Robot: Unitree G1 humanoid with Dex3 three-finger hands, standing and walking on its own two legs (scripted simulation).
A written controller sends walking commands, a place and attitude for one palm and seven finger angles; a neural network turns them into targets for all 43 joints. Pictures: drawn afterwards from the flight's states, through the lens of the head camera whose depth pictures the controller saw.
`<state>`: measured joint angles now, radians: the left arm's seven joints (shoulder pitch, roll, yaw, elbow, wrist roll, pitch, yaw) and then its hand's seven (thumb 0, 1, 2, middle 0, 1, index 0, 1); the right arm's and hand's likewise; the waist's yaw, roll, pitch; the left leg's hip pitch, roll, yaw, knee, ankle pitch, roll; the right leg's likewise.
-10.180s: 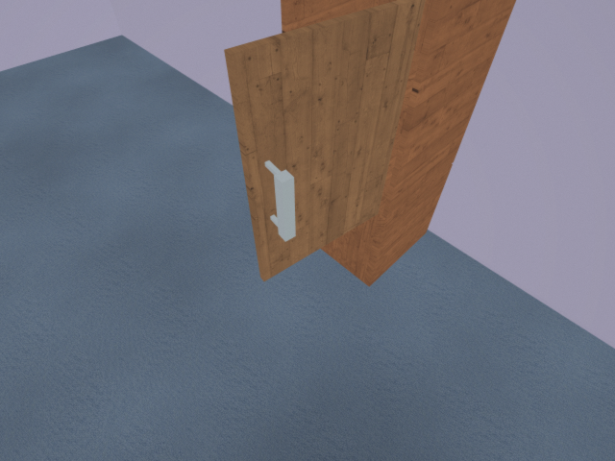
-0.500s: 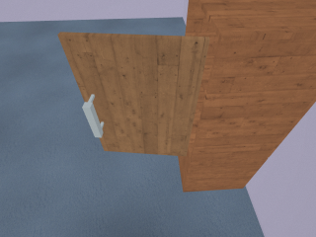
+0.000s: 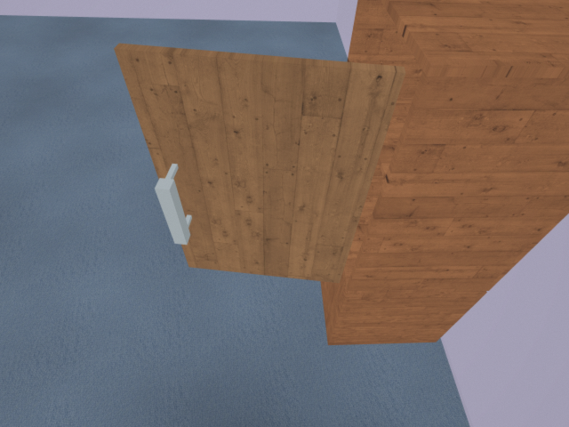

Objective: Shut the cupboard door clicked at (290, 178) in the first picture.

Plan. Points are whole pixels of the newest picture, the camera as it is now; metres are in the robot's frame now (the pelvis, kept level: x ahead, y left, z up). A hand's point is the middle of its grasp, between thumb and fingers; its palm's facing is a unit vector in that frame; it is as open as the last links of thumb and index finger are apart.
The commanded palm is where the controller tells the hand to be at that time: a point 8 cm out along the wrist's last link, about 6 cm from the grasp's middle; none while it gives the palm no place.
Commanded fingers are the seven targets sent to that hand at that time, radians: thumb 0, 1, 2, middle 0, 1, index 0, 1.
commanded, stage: look again from close up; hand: left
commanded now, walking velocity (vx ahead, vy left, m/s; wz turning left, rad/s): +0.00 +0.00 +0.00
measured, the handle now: (178, 205) +0.51 +0.25 -0.05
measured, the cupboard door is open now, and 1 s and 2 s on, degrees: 82 82 82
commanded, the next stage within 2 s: shuffle to correct the standing spot in 0.56 s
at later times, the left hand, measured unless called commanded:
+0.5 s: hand out of the picture +0.00 +0.16 -0.17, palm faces -0.02 -0.97 -0.24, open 7.4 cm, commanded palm none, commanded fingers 0.00 0.90 0.90 -0.20 -0.30 -0.20 -0.30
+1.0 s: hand out of the picture -0.01 +0.17 -0.19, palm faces +0.04 -0.98 -0.20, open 7.4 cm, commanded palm none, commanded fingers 0.00 0.90 0.90 -0.20 -0.30 -0.20 -0.30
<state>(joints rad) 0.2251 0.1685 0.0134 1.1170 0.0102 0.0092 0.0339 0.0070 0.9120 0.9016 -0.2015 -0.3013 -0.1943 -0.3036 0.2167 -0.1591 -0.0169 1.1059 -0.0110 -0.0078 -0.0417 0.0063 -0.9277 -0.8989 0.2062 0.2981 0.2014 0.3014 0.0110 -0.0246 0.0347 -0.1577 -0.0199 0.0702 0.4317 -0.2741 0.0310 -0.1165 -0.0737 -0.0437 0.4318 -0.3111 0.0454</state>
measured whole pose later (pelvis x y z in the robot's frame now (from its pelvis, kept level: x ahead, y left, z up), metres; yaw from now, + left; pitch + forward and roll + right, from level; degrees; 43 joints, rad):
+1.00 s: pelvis +0.01 -0.01 -0.01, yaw -1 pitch +0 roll +1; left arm 0.31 0.18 0.02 1.09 0.02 0.01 0.02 0.01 0.90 0.90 -0.20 -0.30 -0.20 -0.30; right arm 0.28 -0.17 0.00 1.08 -0.02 -0.01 -0.01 0.00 -0.91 -0.90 0.20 0.30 0.20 0.30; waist 0.03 -0.04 0.04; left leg -0.20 0.00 0.08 0.55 -0.35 0.01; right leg -0.18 -0.06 -0.04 0.58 -0.40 0.01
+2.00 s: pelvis +0.05 +0.05 -0.01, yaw +0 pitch +0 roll -2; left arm 0.29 0.15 0.00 0.96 0.03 0.00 0.05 0.01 0.91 0.90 -0.20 -0.30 -0.20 -0.30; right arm 0.28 -0.22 -0.04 0.99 -0.02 0.04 0.00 0.00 -0.91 -0.90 0.20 0.30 0.20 0.30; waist -0.04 0.06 0.00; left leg -0.35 0.04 0.05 0.76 -0.36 0.01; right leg -0.20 0.05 -0.09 0.50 -0.30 -0.06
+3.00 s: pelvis +0.08 +0.10 +0.00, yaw +0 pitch +0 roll -1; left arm 0.26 0.18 -0.02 1.09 0.01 0.00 0.05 0.01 0.91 0.90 -0.20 -0.30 -0.20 -0.30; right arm 0.23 -0.16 0.02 1.12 -0.01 -0.03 -0.04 0.00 -0.91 -0.90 0.21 0.30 0.20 0.30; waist 0.01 -0.03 0.02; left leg -0.12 -0.06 0.11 0.42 -0.31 0.09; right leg -0.11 -0.03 -0.04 0.43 -0.31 0.02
